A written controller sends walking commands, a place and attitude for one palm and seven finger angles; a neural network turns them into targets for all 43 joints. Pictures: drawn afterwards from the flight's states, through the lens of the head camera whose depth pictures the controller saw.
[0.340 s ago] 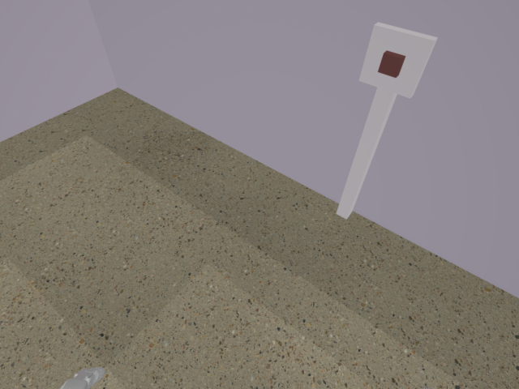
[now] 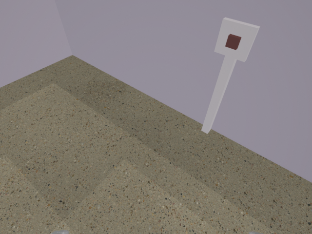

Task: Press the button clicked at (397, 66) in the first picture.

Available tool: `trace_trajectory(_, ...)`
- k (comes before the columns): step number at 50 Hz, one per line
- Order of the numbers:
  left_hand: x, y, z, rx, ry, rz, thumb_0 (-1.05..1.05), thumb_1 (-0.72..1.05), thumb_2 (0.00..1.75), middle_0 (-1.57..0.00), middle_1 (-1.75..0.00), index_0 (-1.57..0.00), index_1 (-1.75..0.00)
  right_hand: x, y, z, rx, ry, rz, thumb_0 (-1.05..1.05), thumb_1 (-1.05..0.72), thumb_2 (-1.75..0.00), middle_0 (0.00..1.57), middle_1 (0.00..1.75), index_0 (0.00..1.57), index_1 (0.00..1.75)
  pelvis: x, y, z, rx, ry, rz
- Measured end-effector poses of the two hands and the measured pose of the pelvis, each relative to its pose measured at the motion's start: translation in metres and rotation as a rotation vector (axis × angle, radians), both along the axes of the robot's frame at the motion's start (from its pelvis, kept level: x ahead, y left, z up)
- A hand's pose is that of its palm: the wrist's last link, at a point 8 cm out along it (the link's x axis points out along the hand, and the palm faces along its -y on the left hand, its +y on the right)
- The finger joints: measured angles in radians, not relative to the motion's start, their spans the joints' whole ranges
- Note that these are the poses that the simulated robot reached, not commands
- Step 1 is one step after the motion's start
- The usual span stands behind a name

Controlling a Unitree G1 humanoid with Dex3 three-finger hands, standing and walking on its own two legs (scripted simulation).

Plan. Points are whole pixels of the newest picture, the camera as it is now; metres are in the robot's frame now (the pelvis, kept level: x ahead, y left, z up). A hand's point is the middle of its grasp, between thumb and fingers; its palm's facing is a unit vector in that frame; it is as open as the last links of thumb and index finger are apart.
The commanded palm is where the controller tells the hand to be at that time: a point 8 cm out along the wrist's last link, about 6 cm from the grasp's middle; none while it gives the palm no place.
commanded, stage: stand and wait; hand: left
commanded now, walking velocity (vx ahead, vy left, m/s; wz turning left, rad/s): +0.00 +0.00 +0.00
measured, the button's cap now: (233, 41) +1.03 -0.34 +0.03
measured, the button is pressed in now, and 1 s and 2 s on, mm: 0 0 0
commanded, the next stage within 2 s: look at it before walking up in 0.60 s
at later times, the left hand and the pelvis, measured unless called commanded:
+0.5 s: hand out of the picture +0.06 +0.24 -0.15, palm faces -0.03 -0.94 -0.34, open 7.3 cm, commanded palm none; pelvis -0.02 -0.01 +0.00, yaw +0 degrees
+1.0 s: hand out of the picture +0.07 +0.23 -0.15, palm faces -0.03 -0.94 -0.34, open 7.3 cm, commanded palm none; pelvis -0.01 -0.01 +0.00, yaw +0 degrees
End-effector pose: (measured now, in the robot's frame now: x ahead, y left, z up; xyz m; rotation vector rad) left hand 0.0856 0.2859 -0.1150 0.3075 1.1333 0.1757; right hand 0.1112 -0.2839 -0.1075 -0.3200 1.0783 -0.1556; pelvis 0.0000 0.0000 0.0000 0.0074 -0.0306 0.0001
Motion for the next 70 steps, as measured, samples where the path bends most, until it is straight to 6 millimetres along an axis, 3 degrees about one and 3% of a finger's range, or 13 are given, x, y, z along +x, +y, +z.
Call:
trace_trajectory(12, -0.032, 0.0, -0.002, 0.014, 0.078, 0.021, 0.01, 0.91, 0.89, -0.2, -0.3, -0.21, -0.3, -0.046, -0.017, -0.007, -0.013, 0.113, -0.046, 0.01, -0.9, -0.9, 0.2, 0.3, 0.21, 0.3, -0.009, -0.007, 0.002, -0.002, -0.005, -0.001)
trace_trajectory(24, -0.032, -0.003, 0.002, 0.018, 0.064, 0.014, 0.01, 0.91, 0.89, -0.2, -0.3, -0.2, -0.3, -0.065, -0.019, -0.01, -0.001, 0.137, -0.061, 0.01, -0.9, -0.9, 0.2, 0.3, 0.21, 0.3, -0.017, -0.01, 0.004, -0.001, -0.008, -0.004)
trace_trajectory(38, -0.031, -0.008, 0.001, 0.012, 0.076, 0.011, 0.01, 0.91, 0.89, -0.2, -0.3, -0.21, -0.3, -0.066, -0.02, -0.011, 0.004, 0.152, -0.061, 0.01, -0.9, -0.9, 0.2, 0.3, 0.21, 0.3, -0.016, -0.013, 0.005, -0.001, 0.005, -0.005)
trace_trajectory(59, -0.019, -0.007, 0.002, 0.013, 0.066, 0.016, 0.01, 0.91, 0.89, -0.2, -0.3, -0.21, -0.3, -0.039, -0.022, -0.005, -0.006, 0.112, -0.049, 0.01, -0.9, -0.9, 0.2, 0.3, 0.21, 0.3, -0.006, -0.014, 0.006, -0.002, 0.004, -0.004)
trace_trajectory(70, -0.022, -0.011, -0.001, 0.009, 0.074, 0.029, 0.01, 0.91, 0.89, -0.2, -0.3, -0.2, -0.3, -0.041, -0.016, -0.009, 0.005, 0.119, -0.052, 0.01, -0.9, -0.9, 0.2, 0.3, 0.21, 0.3, -0.001, -0.014, 0.004, -0.005, 0.001, -0.011)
